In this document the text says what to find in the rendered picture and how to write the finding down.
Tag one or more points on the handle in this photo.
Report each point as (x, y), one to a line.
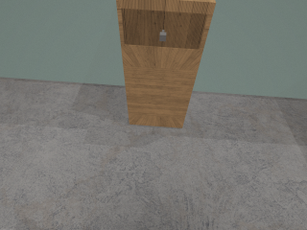
(162, 36)

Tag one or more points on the drawer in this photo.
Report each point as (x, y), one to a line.
(183, 29)

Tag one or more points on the cabinet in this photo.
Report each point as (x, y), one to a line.
(159, 81)

